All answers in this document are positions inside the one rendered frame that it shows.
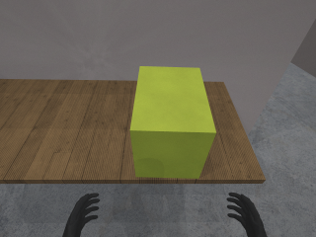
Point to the right robot hand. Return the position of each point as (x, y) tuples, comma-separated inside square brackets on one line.
[(250, 218)]

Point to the table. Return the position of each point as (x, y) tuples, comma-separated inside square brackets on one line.
[(56, 131)]

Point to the carton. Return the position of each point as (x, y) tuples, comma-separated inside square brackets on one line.
[(172, 128)]

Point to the left robot hand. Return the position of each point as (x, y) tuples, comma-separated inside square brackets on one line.
[(77, 219)]

